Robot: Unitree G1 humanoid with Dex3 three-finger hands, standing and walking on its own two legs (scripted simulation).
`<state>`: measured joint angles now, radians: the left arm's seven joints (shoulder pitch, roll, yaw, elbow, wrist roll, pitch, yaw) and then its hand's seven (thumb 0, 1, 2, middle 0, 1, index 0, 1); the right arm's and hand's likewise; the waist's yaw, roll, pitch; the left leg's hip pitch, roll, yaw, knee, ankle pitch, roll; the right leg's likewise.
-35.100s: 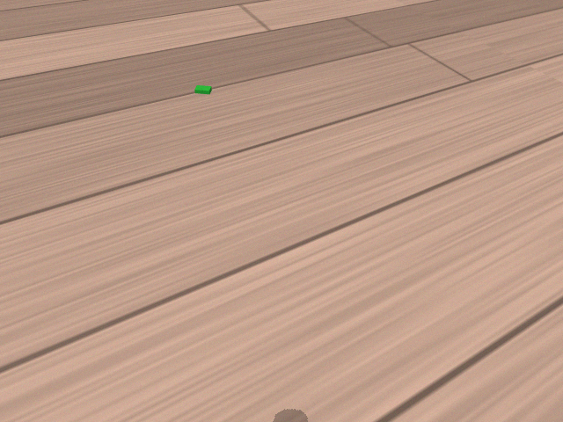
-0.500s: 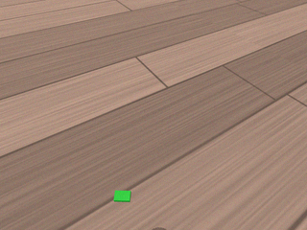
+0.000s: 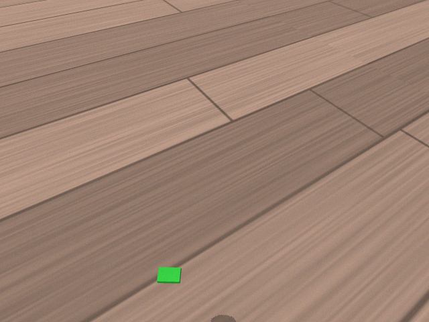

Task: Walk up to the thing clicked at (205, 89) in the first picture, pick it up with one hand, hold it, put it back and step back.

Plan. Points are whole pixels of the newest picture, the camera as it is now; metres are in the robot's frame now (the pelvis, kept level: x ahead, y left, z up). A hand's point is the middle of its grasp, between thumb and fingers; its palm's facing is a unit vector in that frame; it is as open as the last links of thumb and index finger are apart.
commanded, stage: stand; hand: left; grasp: from above
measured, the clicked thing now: (169, 275) +0.44 +0.20 -0.77
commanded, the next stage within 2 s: step back in 0.38 s
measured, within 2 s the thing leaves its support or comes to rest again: neither
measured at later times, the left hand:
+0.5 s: hand out of the picture +0.08 +0.25 -0.16, palm faces +0.01 -0.93 -0.36, open 7.4 cm
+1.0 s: hand out of the picture +0.04 +0.30 -0.18, palm faces -0.11 -0.92 -0.36, open 7.4 cm
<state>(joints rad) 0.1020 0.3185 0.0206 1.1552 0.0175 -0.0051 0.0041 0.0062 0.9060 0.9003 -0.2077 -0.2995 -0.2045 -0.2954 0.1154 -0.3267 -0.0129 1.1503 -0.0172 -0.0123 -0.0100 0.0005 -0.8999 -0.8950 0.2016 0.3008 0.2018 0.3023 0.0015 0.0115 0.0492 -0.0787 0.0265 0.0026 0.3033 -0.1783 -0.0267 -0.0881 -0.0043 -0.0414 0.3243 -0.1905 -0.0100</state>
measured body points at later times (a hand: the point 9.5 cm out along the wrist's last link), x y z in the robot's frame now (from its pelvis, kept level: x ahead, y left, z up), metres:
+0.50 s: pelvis -0.01 +0.00 -0.01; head +0.02 -0.01 +0.44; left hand +0.08 +0.30 -0.13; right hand +0.07 -0.31 -0.14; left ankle -0.01 +0.14 -0.74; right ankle -0.01 -0.11 -0.75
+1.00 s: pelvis -0.10 +0.05 -0.02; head -0.02 +0.06 +0.42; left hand +0.05 +0.35 -0.15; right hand -0.02 -0.27 -0.13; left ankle -0.05 +0.14 -0.75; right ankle -0.14 -0.09 -0.70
